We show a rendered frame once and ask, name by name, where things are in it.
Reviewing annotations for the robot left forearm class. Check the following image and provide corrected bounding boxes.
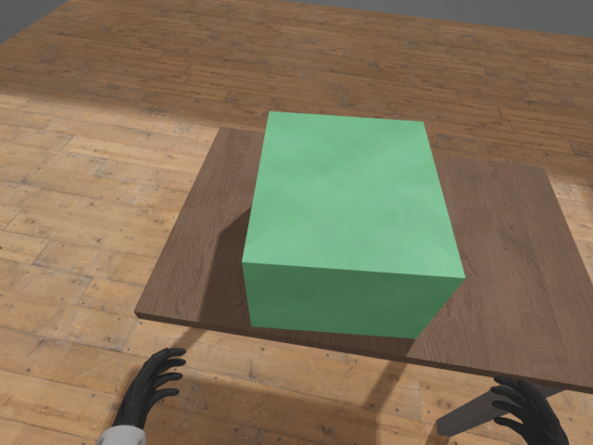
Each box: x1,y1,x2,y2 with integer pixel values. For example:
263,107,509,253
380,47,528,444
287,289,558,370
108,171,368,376
95,425,146,445

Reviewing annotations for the table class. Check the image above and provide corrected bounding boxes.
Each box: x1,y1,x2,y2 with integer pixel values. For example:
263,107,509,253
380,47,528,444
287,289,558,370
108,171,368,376
133,127,593,437

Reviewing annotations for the carton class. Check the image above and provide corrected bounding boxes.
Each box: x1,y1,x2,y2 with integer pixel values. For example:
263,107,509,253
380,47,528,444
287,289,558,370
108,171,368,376
242,111,465,338

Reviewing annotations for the robot right hand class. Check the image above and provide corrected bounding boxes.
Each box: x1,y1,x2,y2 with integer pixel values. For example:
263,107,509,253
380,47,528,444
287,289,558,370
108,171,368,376
491,376,569,445

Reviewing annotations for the robot left hand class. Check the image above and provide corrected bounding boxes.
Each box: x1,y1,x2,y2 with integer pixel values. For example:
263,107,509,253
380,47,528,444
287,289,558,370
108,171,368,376
112,348,186,430

